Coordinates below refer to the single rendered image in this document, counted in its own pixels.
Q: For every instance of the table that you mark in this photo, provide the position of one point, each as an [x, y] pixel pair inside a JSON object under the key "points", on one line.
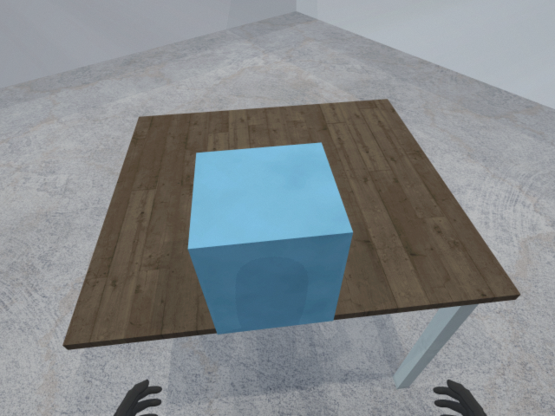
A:
{"points": [[413, 247]]}

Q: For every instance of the right robot hand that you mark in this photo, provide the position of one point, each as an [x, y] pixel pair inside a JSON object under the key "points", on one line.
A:
{"points": [[468, 405]]}

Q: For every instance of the left robot hand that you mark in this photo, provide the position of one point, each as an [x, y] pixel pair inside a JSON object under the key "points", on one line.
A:
{"points": [[130, 405]]}

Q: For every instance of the carton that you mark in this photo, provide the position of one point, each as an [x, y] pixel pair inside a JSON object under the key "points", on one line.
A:
{"points": [[269, 236]]}

